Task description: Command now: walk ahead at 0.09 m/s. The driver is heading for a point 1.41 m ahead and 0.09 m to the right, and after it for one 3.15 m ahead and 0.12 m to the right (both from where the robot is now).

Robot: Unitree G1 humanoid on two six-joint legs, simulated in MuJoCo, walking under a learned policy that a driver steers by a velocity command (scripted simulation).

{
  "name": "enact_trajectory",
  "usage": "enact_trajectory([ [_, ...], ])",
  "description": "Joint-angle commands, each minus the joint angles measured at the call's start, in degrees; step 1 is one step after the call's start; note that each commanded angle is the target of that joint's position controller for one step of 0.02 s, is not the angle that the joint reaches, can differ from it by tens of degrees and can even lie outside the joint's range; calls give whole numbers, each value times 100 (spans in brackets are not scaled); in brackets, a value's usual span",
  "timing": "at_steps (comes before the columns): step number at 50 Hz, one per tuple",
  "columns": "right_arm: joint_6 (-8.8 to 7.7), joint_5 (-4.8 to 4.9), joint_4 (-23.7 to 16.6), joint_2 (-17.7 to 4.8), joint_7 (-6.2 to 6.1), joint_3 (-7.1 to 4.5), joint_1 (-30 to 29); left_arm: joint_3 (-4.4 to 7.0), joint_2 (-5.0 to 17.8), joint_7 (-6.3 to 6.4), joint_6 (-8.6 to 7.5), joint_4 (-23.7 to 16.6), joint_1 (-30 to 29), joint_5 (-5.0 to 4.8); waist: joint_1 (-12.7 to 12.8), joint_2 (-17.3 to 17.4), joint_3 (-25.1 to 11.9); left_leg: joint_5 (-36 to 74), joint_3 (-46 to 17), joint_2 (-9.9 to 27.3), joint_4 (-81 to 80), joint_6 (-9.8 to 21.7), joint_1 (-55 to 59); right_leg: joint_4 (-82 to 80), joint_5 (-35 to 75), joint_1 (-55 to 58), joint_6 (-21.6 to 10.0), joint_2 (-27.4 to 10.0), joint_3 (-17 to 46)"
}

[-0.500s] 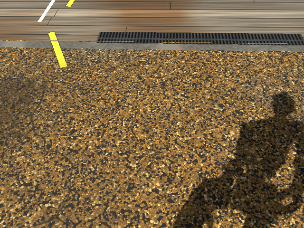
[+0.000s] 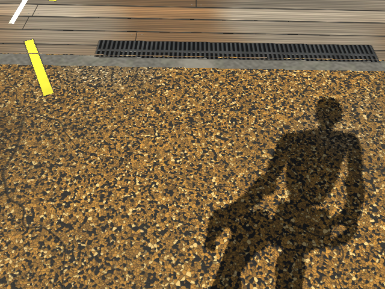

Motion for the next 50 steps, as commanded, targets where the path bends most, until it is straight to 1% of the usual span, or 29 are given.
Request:
enact_trajectory([
  [1, -8, 35, -343, -781, -122, -144, -346, 51, 222, 70, 203, 84, 918, 36, 291, 707, -770, 382, -903, 1498, -858, 935, -639, -886, 436, 1474, 37, -46, -122],
  [3, 83, 108, -307, -848, -181, -165, -284, 95, 343, 65, 267, 35, 668, 25, 234, 780, -574, -1261, -1175, 1530, -995, 839, -771, -1324, 592, 1558, -5, 16, -176],
  [6, 170, 216, -232, -571, -232, -74, -190, 117, 303, 41, 238, 111, 587, 107, 307, 524, -238, -2504, -1251, 1292, -770, 412, -934, -2452, 822, 1973, -216, 116, -313],
  [7, 175, 217, -153, -462, -225, -35, 25, 113, 345, 44, 218, 118, 638, 146, 270, 335, -144, -2665, -1223, 1139, -577, 176, -949, -2858, 1027, 2076, -329, -126, -46],
  [8, 180, 204, -110, -508, -232, -70, 333, 184, 708, 62, 199, 135, 561, 100, -37, -131, 77, -2390, -907, 767, -314, -12, -965, -3002, 812, 1827, -524, -298, 177],
  [9, 219, 181, -80, -458, -267, -76, 412, 217, 709, 33, 167, 266, 497, 41, -137, -666, 117, -1901, -454, 474, -92, -135, -394, -3229, -126, 1122, -612, -186, 186],
  [10, 254, 148, -43, -478, -300, -82, 363, 173, 454, 6, 117, 270, 413, 39, -97, -682, 121, -1547, -376, 450, 150, -203, 53, -3454, -532, 798, -563, -107, 189],
  [11, 289, 152, -9, -464, -322, -90, 378, 154, 359, -8, 73, 285, 314, 58, -129, -648, 71, -1352, -356, 471, 261, -195, 259, -3518, -491, 719, -466, -76, 166],
  [14, 314, 137, 95, -429, -332, -88, 391, 161, 317, -19, -34, 315, 260, 10, -85, -250, -133, -891, -403, 552, 346, -145, 342, -3269, 463, 1098, -364, 8, 53],
  [18, 295, 188, 168, -400, -303, -92, 293, 159, 309, -24, -39, 447, 471, -12, 35, 29, -338, -293, -420, 591, 446, -159, 420, -2969, 1401, 1526, -410, 80, -68],
  [19, 304, 204, 244, -369, -301, -90, 382, 171, 320, -24, -22, 526, 623, -23, 66, 35, -472, -767, -313, 496, 539, -138, 455, -2972, 911, 1621, -460, 129, -111],
  [20, 317, 246, 283, -397, -300, -113, 412, 215, 436, -24, 1, 563, 707, -61, 86, -3, -372, -1560, -203, 378, 707, -91, 315, -2978, 69, 1558, -584, 154, -82],
  [22, 281, 294, 248, -394, -287, -136, 311, 273, 575, -33, -20, 547, 826, -125, 161, -78, 145, -2794, -238, 364, 943, 25, -355, -3268, -1520, 1352, -929, -133, 411],
  [24, 113, 331, 121, -192, -236, -100, 74, 330, 734, -63, -154, 590, 1154, -179, 277, -479, 409, -2457, -125, 347, 1675, 57, -1083, -3819, -1963, 1715, -1372, -873, 1506],
  [25, 24, 338, 70, -117, -197, -84, 5, 368, 847, -80, -218, 598, 1192, -177, 266, -695, 456, -2085, -121, 371, 1981, 103, -1344, -3990, -1693, 1955, -1595, -1276, 2095],
  [26, -42, 335, 31, -160, -161, -98, -76, 370, 815, -91, -269, 576, 1147, -154, 236, -667, 450, -1984, -222, 476, 2101, 161, -1432, -3975, -1153, 2040, -1677, -1475, 2310],
  [27, -86, 342, 29, -203, -129, -117, -51, 360, 766, -109, -299, 534, 1033, -142, 147, -595, 363, -2028, -266, 538, 2046, 205, -1336, -3876, -617, 2085, -1630, -1489, 2202],
  [28, -109, 361, 86, -208, -109, -132, 112, 354, 747, -135, -299, 469, 845, -163, -1, -530, 268, -2023, -220, 539, 1699, 238, -957, -3756, -278, 1968, -1494, -1363, 1887],
  [30, -89, 368, 475, -328, -116, -232, 994, 343, 719, -167, -240, 254, 235, -219, -467, -285, 109, -1475, -238, 452, 791, 257, 915, -3287, 107, 836, -1030, -687, 876],
  [31, -67, 346, 693, -688, -153, -361, 1726, 297, 561, -169, -257, 64, -157, -212, -743, 434, 65, -1691, -1254, 1039, 167, 450, 1802, -2016, 665, -39, -663, -66, 64],
  [32, -63, 363, 790, -1387, -139, -554, 2387, 199, 176, -167, -358, -121, -170, -180, -878, 1984, -131, -1689, -3382, 2221, -691, 1083, 2801, -137, 151, -1234, -302, 663, -756],
  [33, -118, 247, 751, -1035, -117, -416, 2334, 236, 353, -178, -435, -136, -259, -173, -761, 1596, -75, -1264, -4213, 2684, -844, 1310, 2892, 1097, -920, -1961, -362, 562, -189],
  [34, -170, 211, 627, -698, -117, -307, 1940, 259, 430, -232, -478, -90, -154, -230, -468, 986, 110, -809, -3672, 2611, -693, 1139, 2795, 1664, -578, -2253, -524, 259, 87],
  [36, -189, 242, 436, -574, -52, -232, 1418, 279, 419, -269, -488, -21, -144, -199, -192, 433, 147, 53, -2535, 2207, -757, 775, 2528, 1484, 389, -2239, -650, -105, -28],
  [37, -153, 243, 425, -430, -42, -173, 1365, 324, 470, -271, -467, -36, -236, -160, -135, 430, 123, 566, -2052, 1995, -806, 593, 2367, 1235, 674, -2016, -649, -223, -121],
  [39, -65, 201, 479, -348, -68, -125, 1587, 307, 294, -311, -392, -69, -343, -154, -128, 605, 83, 1106, -1527, 1740, -910, 486, 2167, 884, 968, -1743, -544, -223, -339],
  [44, 2, 167, 400, -680, -226, -157, 1646, 142, 69, -344, -338, -597, -1652, -133, -309, 612, 452, 1184, -952, 1497, -1308, 431, 1453, -1159, 2008, -1245, -320, -4, -646],
  [47, -21, 232, 481, -773, -236, -208, 1901, 107, 187, -416, -334, -774, -2114, -182, -401, 713, 566, 935, -863, 1610, -1431, 466, 1523, -1850, 2309, -882, -354, 119, -724],
  [50, 0, 279, 553, -768, -235, -259, 1939, 104, 323, -506, -370, -958, -2379, -201, -306, 702, 634, 1382, -803, 1858, -1208, 417, 2120, -2258, 2155, -889, -571, 130, -626],
])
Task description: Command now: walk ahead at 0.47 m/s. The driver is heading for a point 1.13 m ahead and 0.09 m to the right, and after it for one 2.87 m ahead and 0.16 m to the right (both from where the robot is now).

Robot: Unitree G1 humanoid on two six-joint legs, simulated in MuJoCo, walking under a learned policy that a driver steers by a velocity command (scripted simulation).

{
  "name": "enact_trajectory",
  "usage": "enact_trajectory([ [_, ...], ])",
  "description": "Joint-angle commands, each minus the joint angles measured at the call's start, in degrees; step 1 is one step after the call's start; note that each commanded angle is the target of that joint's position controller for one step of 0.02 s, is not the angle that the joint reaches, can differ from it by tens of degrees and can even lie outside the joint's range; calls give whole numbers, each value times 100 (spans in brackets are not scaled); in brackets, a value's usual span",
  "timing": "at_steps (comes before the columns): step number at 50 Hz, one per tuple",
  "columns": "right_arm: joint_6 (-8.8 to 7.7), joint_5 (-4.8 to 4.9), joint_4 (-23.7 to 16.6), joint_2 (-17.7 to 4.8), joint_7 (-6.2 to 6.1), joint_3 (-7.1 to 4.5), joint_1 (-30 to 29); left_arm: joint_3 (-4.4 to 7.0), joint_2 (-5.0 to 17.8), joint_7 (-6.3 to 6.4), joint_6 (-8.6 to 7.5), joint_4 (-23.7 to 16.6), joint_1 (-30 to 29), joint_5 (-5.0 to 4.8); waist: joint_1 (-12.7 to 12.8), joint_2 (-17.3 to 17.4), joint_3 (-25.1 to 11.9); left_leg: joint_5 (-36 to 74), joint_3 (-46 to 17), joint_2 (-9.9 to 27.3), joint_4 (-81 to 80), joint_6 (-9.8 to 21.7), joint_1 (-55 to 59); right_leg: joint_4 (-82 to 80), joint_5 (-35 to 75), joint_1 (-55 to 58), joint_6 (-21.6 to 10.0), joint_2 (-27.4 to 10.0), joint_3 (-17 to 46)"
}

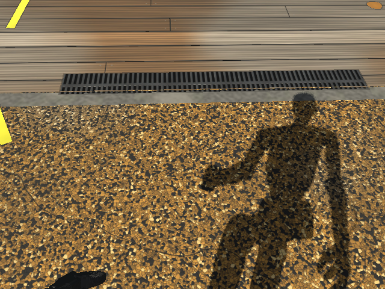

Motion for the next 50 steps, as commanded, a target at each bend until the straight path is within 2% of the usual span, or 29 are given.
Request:
enact_trajectory([
  [1, -12, 31, -99, -980, -32, -226, 149, 54, 428, -89, -123, -562, -705, -12, 314, 688, 652, 3575, -520, 1639, 137, 667, -254, -382, -129, 117, -223, 139, -59],
  [3, 39, 0, -149, -1119, -33, -288, -5, 199, 728, -77, -140, -420, -11, 8, 755, 909, 37, 5515, -405, 1621, 1073, 545, -61, -366, -450, 1228, -430, 469, -262],
  [4, 83, -31, -199, -1087, -26, -280, -131, 337, 964, -36, -126, -120, 984, -2, 1240, 925, -516, 6019, -245, 1398, 2169, 414, -359, -438, -418, 2472, -601, 610, -322],
  [5, 81, -86, -352, -984, -2, -222, -273, 450, 1288, 25, -96, 155, 2132, 55, 1672, 632, -1263, 4735, -169, 1158, 3811, 260, -1696, -252, -512, 4379, -924, -190, 595],
  [6, -34, -65, -406, -116, 86, 9, 504, 526, 1749, 28, -78, 296, 2765, 193, 1255, -947, -2377, 469, -202, 23, 6241, -131, -3923, -764, -1591, 6496, -1939, -1818, 3520],
  [7, -220, 83, -310, -427, 135, -60, 298, 382, 1263, 16, -65, 347, 2720, 181, 1373, -904, -2484, -1183, -1088, -76, 7131, 11, -4611, -1721, -2147, 6350, -1936, -1947, 4724],
  [8, -307, 234, -567, -857, 138, -188, -376, 293, 999, 9, -95, 260, 2022, 105, 1194, -733, -1309, -839, -923, 297, 7296, 115, -5113, -1881, -2074, 5352, -1553, -1719, 3754],
  [9, -325, 246, -686, -936, 86, -210, -785, 208, 763, -11, -124, 119, 1400, 96, 965, -188, -745, -219, -751, 636, 7021, 144, -4878, -2063, -1515, 4233, -1335, -1496, 2855],
  [10, -278, 175, -693, -893, 17, -263, -917, 147, 579, -57, -160, 86, 1075, 145, 738, 95, -421, 127, -643, 833, 6680, 130, -4548, -2228, -976, 3361, -1187, -1256, 2234],
  [12, -93, 101, -645, -612, -39, -291, -587, 90, 407, -111, -193, 187, 988, 209, 389, -160, -285, 385, -668, 1066, 6167, 129, -3862, -2524, -812, 2481, -1047, -896, 1528],
  [13, -29, 99, -643, -507, -53, -292, -545, 96, 452, -100, -199, 264, 1112, 205, 348, -205, -206, 392, -605, 1095, 5994, 104, -3795, -2642, -731, 2257, -1090, -834, 1347],
  [15, 34, 60, -806, -582, -78, -334, -888, 128, 669, -17, -204, 376, 1341, 221, 338, -221, 14, 737, -542, 1163, 5550, -4, -4093, -2850, -695, 2075, -1168, -805, 1136],
  [18, 28, -8, -1082, -677, -72, -374, -1686, 162, 860, 126, -174, 474, 1750, 211, 525, -114, 181, 1644, -539, 1212, 4522, -145, -4790, -2948, -597, 2436, -1139, -853, 1084],
  [22, -24, 16, -1298, -568, 14, -328, -2499, 172, 956, 203, -125, 564, 2179, 137, 775, -115, 236, 2496, -349, 979, 3168, -178, -4703, -2913, -449, 2812, -933, -746, 749],
  [28, -94, 93, -1633, -607, 211, -252, -3338, 233, 1055, 231, -1, 802, 2679, 71, 994, -136, 444, 1963, -254, 785, 2242, -62, -4708, -2446, -382, 3756, -864, -1106, 717],
  [30, -138, 104, -1647, -742, 259, -285, -3168, 275, 1136, 243, 52, 808, 2609, 57, 827, -242, 337, 1517, -170, 669, 2056, 84, -4285, -2135, 84, 3938, -772, -1220, 756],
  [31, -159, 102, -1571, -868, 262, -345, -2823, 287, 1178, 245, 80, 778, 2479, 58, 598, -315, 137, 1377, -22, 505, 1961, 180, -3704, -1749, 911, 3924, -694, -1167, 678],
  [32, -170, 86, -1325, -1073, 243, -470, -2044, 257, 1100, 242, 110, 743, 2366, 67, 203, -260, -317, 1385, 147, 297, 1852, 320, -2659, -834, 1849, 3778, -558, -891, 437],
  [33, -177, 38, -1017, -1482, 195, -626, -888, 164, 887, 239, 112, 628, 2335, 133, -216, 60, -1140, 1475, -419, 795, 2033, 631, -926, 719, 1491, 2895, -352, -552, 142],
  [34, -137, -43, -852, -2116, 176, -779, -117, -31, 241, 178, -4, 531, 2934, 173, -76, 1475, -1997, 748, -3001, 2262, 1661, 1541, 1380, 3069, -923, 484, 110, 431, -155],
  [35, -133, -20, -845, -1678, 199, -632, -88, -7, 416, 152, -162, 605, 2847, 91, -112, 1623, -2366, 257, -4432, 2538, 825, 1699, 1609, 3988, -3317, -338, 54, 602, 732],
  [36, -151, 19, -930, -1332, 200, -518, -621, 126, 912, 131, -250, 458, 2320, -69, -28, 1262, -1523, 164, -3611, 2336, 795, 1360, 937, 4346, -3029, -859, -78, 234, 840],
  [37, -146, 13, -1078, -1107, 198, -441, -1165, 134, 955, 155, -268, 355, 1947, -89, 131, 858, -1004, 524, -2780, 2116, 701, 1154, 73, 4172, -2473, -794, -138, -100, 669],
  [38, -144, -27, -1132, -912, 223, -376, -1557, 165, 904, 199, -234, 334, 1766, -17, 307, 556, -593, 931, -2196, 1878, 489, 1051, -766, 3782, -2037, -543, -120, -313, 573],
  [39, -162, -75, -1130, -763, 243, -327, -1728, 203, 830, 232, -148, 351, 1827, 39, 507, 633, -404, 1167, -1775, 1658, 291, 942, -1318, 3441, -1744, -171, -114, -489, 605],
  [41, -180, -81, -1018, -748, 255, -323, -1629, 187, 572, 240, -2, 402, 2026, 63, 658, 704, -292, 1499, -1380, 1493, 16, 980, -1777, 3137, -1499, 192, -61, -548, 538],
  [43, -200, -75, -911, -940, 194, -363, -1408, 207, 570, 257, 57, 308, 1809, 91, 680, 579, -127, 1930, -1135, 1485, -138, 1053, -1811, 2727, -1117, -74, 37, -572, 505],
  [46, -162, -60, -803, -1016, 86, -368, -1107, 224, 561, 247, 56, 84, 1167, 143, 550, 482, 27, 2265, -899, 1466, -221, 1016, -1550, 1762, -310, -534, 169, -559, 487],
  [50, -126, -4, -701, -1064, 22, -359, -784, 167, 439, 164, 15, -126, 388, 105, 323, 527, 213, 2061, -531, 1308, -321, 857, -1426, 477, 541, -289, 176, -335, 266],
])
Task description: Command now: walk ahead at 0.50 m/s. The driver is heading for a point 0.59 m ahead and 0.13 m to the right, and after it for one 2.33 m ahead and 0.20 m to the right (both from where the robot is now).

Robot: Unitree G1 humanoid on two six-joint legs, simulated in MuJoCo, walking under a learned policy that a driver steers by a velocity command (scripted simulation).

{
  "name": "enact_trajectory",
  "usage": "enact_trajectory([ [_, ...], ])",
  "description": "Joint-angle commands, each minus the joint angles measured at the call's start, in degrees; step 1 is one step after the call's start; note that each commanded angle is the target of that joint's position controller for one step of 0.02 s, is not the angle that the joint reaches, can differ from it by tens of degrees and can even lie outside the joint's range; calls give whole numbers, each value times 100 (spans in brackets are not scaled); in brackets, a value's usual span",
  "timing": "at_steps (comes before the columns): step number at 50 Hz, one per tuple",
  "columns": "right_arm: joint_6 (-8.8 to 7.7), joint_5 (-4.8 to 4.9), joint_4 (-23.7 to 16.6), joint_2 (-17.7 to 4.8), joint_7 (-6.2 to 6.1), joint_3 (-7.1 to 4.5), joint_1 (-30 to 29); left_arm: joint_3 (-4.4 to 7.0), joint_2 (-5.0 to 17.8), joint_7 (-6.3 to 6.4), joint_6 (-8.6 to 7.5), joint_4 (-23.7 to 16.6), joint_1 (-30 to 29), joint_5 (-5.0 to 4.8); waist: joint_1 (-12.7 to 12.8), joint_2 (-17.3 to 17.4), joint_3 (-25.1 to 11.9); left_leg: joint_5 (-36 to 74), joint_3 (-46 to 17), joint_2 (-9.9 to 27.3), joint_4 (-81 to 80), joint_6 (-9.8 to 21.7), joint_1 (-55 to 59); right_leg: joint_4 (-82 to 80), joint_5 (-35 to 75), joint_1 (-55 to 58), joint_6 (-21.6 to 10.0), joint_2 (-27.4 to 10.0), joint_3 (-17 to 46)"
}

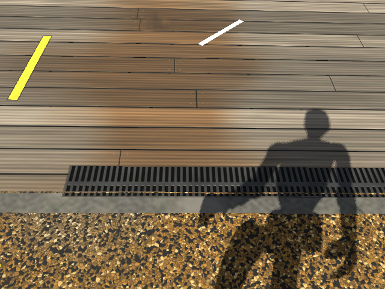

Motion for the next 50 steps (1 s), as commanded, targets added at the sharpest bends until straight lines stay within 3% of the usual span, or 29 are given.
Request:
enact_trajectory([
  [1, -59, 50, -226, -937, -70, -167, 60, -17, 146, -64, -67, -398, -604, -26, 12, 603, 431, 1134, -678, 1444, -609, 747, -193, -785, 567, 99, 18, 152, -184],
  [4, 15, 75, -68, -966, -87, -192, 352, -53, 159, -161, -100, -568, -1040, -61, -113, 598, 605, 1181, -673, 1658, -421, 748, 382, -1215, 351, -50, -54, 229, -194],
  [7, 99, 103, 1, -1045, -123, -250, 359, -44, 264, -264, -157, -691, -1127, -76, -3, 661, 597, 1688, -707, 1893, -43, 656, 861, -1494, -215, 101, -244, 309, -210],
  [9, 145, 106, -41, -1146, -132, -287, 151, 62, 494, -270, -183, -570, -552, -67, 363, 821, 213, 3208, -602, 1841, 612, 526, 898, -1589, -563, 1130, -416, 606, -455],
  [10, 177, 100, -71, -1077, -128, -260, 34, 191, 706, -245, -182, -308, 290, -50, 789, 777, -263, 3950, -389, 1572, 1571, 394, 682, -1669, -511, 2267, -561, 814, -616],
  [11, 183, 40, -177, -906, -123, -178, 24, 325, 1065, -197, -176, -22, 1394, -1, 1178, 458, -1053, 3137, -174, 1259, 3105, 203, -352, -1436, -382, 4068, -856, 245, 26],
  [12, 67, 1, -250, -204, -53, 31, 709, 459, 1639, -173, -144, 134, 2102, 70, 954, -972, -1938, 218, -64, 230, 5484, -235, -2766, -1834, -1227, 6350, -1811, -1253, 2717],
  [13, -99, 93, -162, -399, -11, 6, 583, 305, 1206, -186, -132, 141, 2104, 29, 1010, -1090, -2296, -2181, -959, 42, 6388, -182, -3548, -2711, -1710, 6540, -1924, -1512, 4094],
  [14, -193, 252, -335, -868, 11, -124, 12, 208, 904, -179, -149, 65, 1569, -15, 943, -787, -1390, -1922, -1008, 415, 6713, -61, -4088, -2760, -1796, 5829, -1576, -1308, 3238],
  [15, -221, 273, -442, -924, -19, -132, -397, 136, 686, -173, -154, -76, 1041, -6, 786, -351, -832, -1362, -822, 751, 6499, -3, -4024, -2867, -1414, 4899, -1368, -1089, 2402],
  [16, -188, 198, -463, -884, -68, -168, -591, 74, 498, -196, -165, -118, 669, 45, 597, -43, -409, -945, -719, 969, 6100, -13, -3760, -3065, -964, 4011, -1254, -861, 1811],
  [17, -102, 143, -442, -806, -104, -208, -506, 24, 345, -215, -193, -115, 505, 105, 382, -136, -245, -674, -758, 1148, 5766, -3, -3364, -3250, -734, 3440, -1141, -646, 1392],
  [19, 48, 121, -390, -533, -120, -191, -289, 20, 335, -225, -214, -16, 581, 110, 221, -242, -150, -476, -710, 1226, 5421, -36, -2991, -3548, -556, 2957, -1180, -500, 1026],
  [22, 115, 61, -574, -567, -141, -221, -761, 78, 611, -115, -231, 121, 885, 98, 243, -80, 112, 187, -670, 1280, 4656, -194, -3486, -3793, -148, 2963, -1265, -506, 730],
  [24, 103, 28, -710, -553, -122, -225, -1173, 75, 634, -46, -198, 189, 1080, 79, 337, -37, 190, 802, -648, 1261, 3985, -271, -3750, -3833, 16, 3157, -1194, -461, 558],
  [28, 60, 65, -913, -428, -35, -160, -1936, 68, 672, 9, -162, 304, 1417, 19, 567, -71, 359, 1690, -426, 1029, 2712, -284, -3557, -3890, -73, 3333, -1015, -293, 171],
  [34, -16, 129, -1248, -484, 156, -88, -2710, 130, 766, 45, -21, 586, 1894, -38, 745, -83, 616, 1163, -375, 852, 1874, -110, -3716, -3438, 188, 4393, -970, -709, 196],
  [36, -50, 140, -1240, -633, 199, -131, -2483, 169, 845, 64, 30, 588, 1787, -47, 542, -191, 460, 743, -278, 710, 1726, 40, -3226, -3087, 942, 4581, -862, -793, 188],
  [37, -64, 129, -1150, -773, 195, -199, -2101, 184, 897, 67, 53, 555, 1647, -53, 302, -274, 209, 611, -114, 521, 1669, 139, -2575, -2657, 1892, 4563, -785, -725, 99],
  [38, -66, 105, -888, -984, 172, -325, -1274, 154, 823, 64, 81, 521, 1522, -54, -117, -218, -269, 692, 45, 321, 1573, 286, -1438, -1721, 2631, 4352, -649, -452, -120],
  [39, -63, 47, -606, -1356, 123, -462, -174, 70, 644, 60, 84, 414, 1504, 6, -504, 110, -1061, 824, -608, 905, 1801, 592, 341, -198, 1850, 3345, -457, -138, -351],
  [40, -30, -14, -454, -1934, 99, -595, 511, -135, -40, -5, -34, 337, 2162, 58, -295, 1514, -1917, 40, -3267, 2381, 1415, 1539, 2587, 2142, -1008, 957, -14, 888, -502],
  [41, -16, 30, -447, -1485, 113, -439, 528, -105, 168, -47, -192, 415, 2021, -26, -359, 1614, -2258, -483, -4584, 2624, 590, 1657, 2778, 3010, -3391, 169, -63, 1047, 363],
  [42, -30, 71, -527, -1183, 105, -339, -7, 22, 629, -71, -283, 255, 1472, -190, -292, 1311, -1373, -638, -3738, 2415, 537, 1314, 2081, 3334, -3131, -365, -180, 674, 426],
  [43, -33, 56, -669, -977, 98, -271, -521, 27, 666, -47, -309, 159, 1086, -218, -144, 892, -820, -326, -2926, 2189, 423, 1109, 1182, 3134, -2582, -313, -234, 342, 251],
  [44, -41, 4, -712, -792, 119, -210, -888, 61, 621, -1, -278, 141, 904, -147, 37, 605, -391, 83, -2355, 1965, 212, 1000, 306, 2729, -2168, -65, -222, 132, 151],
  [46, -73, -67, -680, -592, 154, -143, -1072, 92, 411, 41, -107, 199, 1121, -76, 359, 792, -172, 397, -1744, 1659, -145, 880, -576, 2211, -1754, 608, -210, -91, 182],
  [48, -101, -40, -580, -739, 121, -175, -891, 85, 252, 59, -6, 194, 1139, -48, 434, 743, -42, 705, -1441, 1606, -374, 976, -828, 1863, -1522, 620, -131, -136, 112],
  [50, -106, -40, -501, -914, 43, -211, -689, 109, 306, 73, 20, 41, 732, -3, 385, 611, 123, 963, -1286, 1629, -507, 1018, -739, 1272, -1003, 214, -15, -163, 108],
])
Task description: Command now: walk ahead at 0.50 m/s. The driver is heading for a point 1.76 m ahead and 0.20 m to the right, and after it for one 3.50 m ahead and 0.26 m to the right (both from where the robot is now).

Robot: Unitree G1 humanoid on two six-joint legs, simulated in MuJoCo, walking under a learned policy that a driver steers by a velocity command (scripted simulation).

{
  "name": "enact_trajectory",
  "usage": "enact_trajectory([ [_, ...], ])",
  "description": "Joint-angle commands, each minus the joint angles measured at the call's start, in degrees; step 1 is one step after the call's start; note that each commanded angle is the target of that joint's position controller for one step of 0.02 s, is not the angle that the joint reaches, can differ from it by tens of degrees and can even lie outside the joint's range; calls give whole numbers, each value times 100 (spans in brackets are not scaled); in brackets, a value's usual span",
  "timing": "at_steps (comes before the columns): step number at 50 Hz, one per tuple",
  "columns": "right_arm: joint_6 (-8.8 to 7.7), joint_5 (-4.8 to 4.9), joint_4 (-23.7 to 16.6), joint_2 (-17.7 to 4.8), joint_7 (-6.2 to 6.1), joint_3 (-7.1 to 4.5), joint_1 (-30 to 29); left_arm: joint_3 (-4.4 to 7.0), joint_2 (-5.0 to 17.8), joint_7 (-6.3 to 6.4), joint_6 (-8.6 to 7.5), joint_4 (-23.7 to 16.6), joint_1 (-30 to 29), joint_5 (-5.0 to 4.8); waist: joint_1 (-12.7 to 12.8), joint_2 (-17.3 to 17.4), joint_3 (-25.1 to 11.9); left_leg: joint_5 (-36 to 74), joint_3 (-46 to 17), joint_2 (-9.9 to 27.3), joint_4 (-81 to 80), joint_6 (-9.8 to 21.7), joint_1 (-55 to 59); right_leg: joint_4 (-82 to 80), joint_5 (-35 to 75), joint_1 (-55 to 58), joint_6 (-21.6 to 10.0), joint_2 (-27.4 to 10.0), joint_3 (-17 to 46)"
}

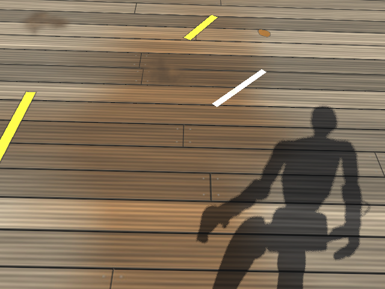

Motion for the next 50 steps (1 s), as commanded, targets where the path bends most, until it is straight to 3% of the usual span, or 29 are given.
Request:
enact_trajectory([
  [1, -94, 7, -255, -859, -106, -152, -57, 85, 271, 24, 29, -273, 21, 67, 190, 537, 28, 857, -1251, 1577, -1223, 940, 193, -702, 827, -536, 136, -225, 149],
  [6, -46, 80, -108, -898, -189, -140, 358, 13, 121, -81, -24, -531, -919, 37, -75, 570, 225, 831, -729, 1362, -1288, 714, 408, -2301, 2016, -346, 178, 40, -101],
  [11, 69, 134, 138, -972, -217, -190, 780, -48, 171, -237, -78, -807, -1580, -18, -239, 574, 463, 931, -739, 1717, -943, 675, 1292, -3011, 1632, -489, 38, 168, -110],
  [14, 149, 152, 142, -1091, -245, -250, 627, 26, 409, -298, -131, -791, -1223, -26, 71, 730, 226, 2121, -730, 1847, -366, 518, 1609, -3222, 998, 228, -193, 385, -263],
  [15, 178, 164, 108, -1098, -247, -249, 479, 116, 563, -288, -141, -638, -672, -5, 398, 759, -108, 3089, -568, 1692, 271, 411, 1541, -3324, 960, 1055, -309, 593, -454],
  [16, 201, 142, 64, -943, -246, -189, 440, 267, 851, -252, -139, -315, 334, 17, 811, 628, -723, 3338, -330, 1359, 1448, 242, 1077, -3259, 1069, 2472, -487, 630, -445],
  [17, 198, 13, -76, -726, -247, -86, 582, 383, 1328, -192, -121, -117, 1368, 81, 1031, -246, -1625, 1441, -44, 937, 3420, 18, -214, -3172, 1094, 4252, -870, -570, 1013],
  [18, 56, 62, -58, 17, -172, 110, 1254, 392, 1524, -249, -110, -10, 1525, 73, 603, -1719, -2238, -2360, -459, -116, 5112, -262, -2330, -4097, -132, 5801, -1744, -1593, 3768],
  [19, -78, 202, -42, -641, -145, -29, 782, 234, 969, -253, -128, -75, 1338, 17, 790, -1012, -1886, -2455, -1107, 205, 5749, -147, -2974, -4403, -753, 5559, -1498, -1397, 3797],
  [20, -159, 305, -220, -886, -130, -94, 219, 161, 730, -229, -151, -183, 844, 15, 735, -717, -1143, -1919, -974, 487, 5764, -40, -3287, -4464, -465, 4829, -1241, -1228, 2931],
  [21, -173, 284, -263, -861, -174, -98, -53, 109, 622, -229, -163, -286, 395, 67, 553, -170, -756, -1362, -827, 796, 5508, -33, -3042, -4599, 174, 3986, -1125, -1040, 2301],
  [22, -137, 200, -270, -826, -210, -143, -174, 68, 469, -241, -174, -314, 131, 126, 395, -47, -454, -1049, -789, 966, 5166, -55, -2789, -4756, 667, 3292, -1088, -861, 1839],
  [23, -63, 177, -252, -736, -213, -158, -49, 18, 331, -250, -190, -295, 51, 183, 210, -160, -410, -836, -837, 1106, 4966, -46, -2437, -4914, 872, 2910, -1035, -726, 1545],
  [25, 60, 171, -224, -520, -222, -148, 78, 18, 362, -240, -208, -206, 169, 149, 89, -206, -302, -731, -784, 1177, 4579, -96, -2262, -5180, 1095, 2599, -1097, -636, 1202],
  [28, 125, 98, -416, -537, -238, -167, -466, 74, 623, -132, -208, -96, 449, 131, 151, -40, -17, -46, -727, 1225, 3775, -274, -2787, -5433, 1432, 2607, -1146, -639, 894],
  [30, 117, 71, -528, -504, -213, -164, -814, 67, 631, -75, -171, -39, 611, 117, 225, -37, 55, 586, -682, 1188, 3147, -346, -2958, -5475, 1609, 2729, -1053, -541, 640],
  [34, 76, 108, -727, -374, -129, -90, -1569, 51, 642, -34, -138, 84, 950, 65, 459, -92, 238, 1476, -423, 947, 1932, -347, -2688, -5536, 1575, 2820, -873, -328, 184],
  [39, 15, 166, -1013, -404, 28, -21, -2262, 93, 713, -12, -11, 335, 1397, 22, 642, -112, 476, 1124, -377, 794, 1223, -217, -2875, -5184, 1777, 3743, -859, -680, 182],
  [42, -35, 177, -1015, -634, 96, -89, -1945, 153, 844, 21, 66, 338, 1233, 5, 329, -288, 237, 508, -248, 579, 1013, 12, -2199, -4623, 3042, 4081, -703, -826, 161],
  [43, -44, 158, -886, -789, 88, -171, -1449, 164, 881, 26, 91, 305, 1088, -6, 32, -364, -83, 445, -68, 374, 947, 123, -1424, -4076, 4020, 4034, -615, -726, 44],
  [44, -38, 137, -574, -1047, 54, -315, -482, 117, 762, 26, 116, 265, 997, 4, -408, -266, -644, 587, 0, 264, 922, 293, -97, -3000, 4389, 3667, -459, -421, -179],
  [45, -27, 58, -342, -1468, -5, -436, 600, 27, 582, 29, 115, 132, 1057, 104, -716, 350, -1499, 684, -1185, 1293, 1115, 658, 1767, -1196, 2777, 2385, -261, -67, -417],
  [46, -5, 62, -211, -1826, 18, -487, 913, -205, -245, -52, -29, 108, 1782, 108, -282, 1894, -2243, -329, -4028, 2579, 392, 1642, 3610, 788, -1384, 102, 103, 1073, -227],
  [47, 1, 110, -240, -1279, 16, -329, 869, -84, 333, -92, -177, 158, 1401, -36, -495, 1407, -2179, -1068, -4470, 2464, -80, 1501, 3529, 1498, -1943, -564, 7, 859, 551],
  [48, -22, 122, -343, -1034, -10, -255, 326, 1, 645, -108, -266, -30, 816, -170, -437, 1179, -1301, -915, -3583, 2277, -168, 1216, 2782, 1591, -1506, -981, -93, 550, 443],
  [49, -38, 81, -460, -887, -15, -199, -141, 6, 648, -68, -288, -94, 494, -164, -267, 667, -843, -412, -2892, 2066, -313, 1060, 1892, 1337, -948, -794, -114, 234, 287],
  [50, -55, 19, -494, -716, 3, -149, -445, 51, 620, -25, -255, -102, 352, -74, -92, 487, -480, 102, -2398, 1872, -483, 976, 1097, 960, -608, -520, -94, 55, 228],
])
Keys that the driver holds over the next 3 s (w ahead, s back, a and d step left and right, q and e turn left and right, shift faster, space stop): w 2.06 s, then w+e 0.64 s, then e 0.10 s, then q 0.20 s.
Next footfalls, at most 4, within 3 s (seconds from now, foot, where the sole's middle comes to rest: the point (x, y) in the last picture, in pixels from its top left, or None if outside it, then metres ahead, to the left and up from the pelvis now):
0.32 right None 0.37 -0.16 -0.78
0.90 left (169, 237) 0.69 0.08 -0.78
1.44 right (225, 169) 1.00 -0.16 -0.78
2.00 left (169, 117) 1.31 0.08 -0.78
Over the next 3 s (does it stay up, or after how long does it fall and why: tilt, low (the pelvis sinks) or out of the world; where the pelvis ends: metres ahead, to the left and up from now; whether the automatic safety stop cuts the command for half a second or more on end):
stays up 1.69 -0.11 -0.02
